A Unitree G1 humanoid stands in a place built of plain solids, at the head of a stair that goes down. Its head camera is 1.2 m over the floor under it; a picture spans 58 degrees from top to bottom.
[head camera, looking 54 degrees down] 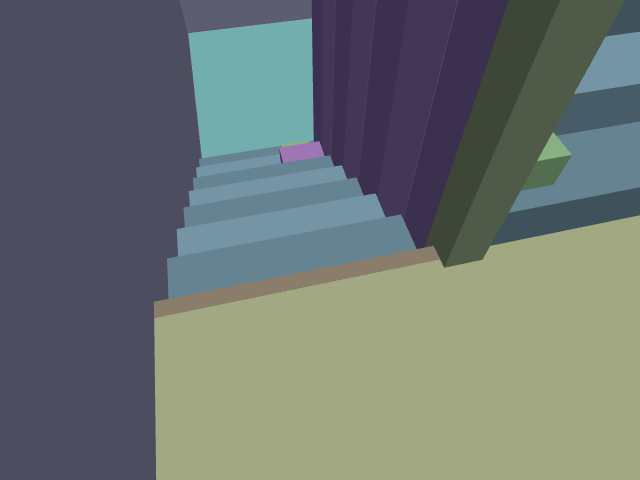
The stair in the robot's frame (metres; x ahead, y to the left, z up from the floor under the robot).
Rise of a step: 0.18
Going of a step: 0.28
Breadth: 0.94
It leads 13 degrees to the left of straight ahead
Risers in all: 8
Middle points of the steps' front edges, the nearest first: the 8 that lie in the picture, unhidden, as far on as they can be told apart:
0.74 0.06 0.00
1.02 0.12 -0.17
1.30 0.19 -0.35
1.57 0.26 -0.52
1.85 0.32 -0.70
2.13 0.39 -0.88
2.40 0.45 -1.05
2.68 0.52 -1.23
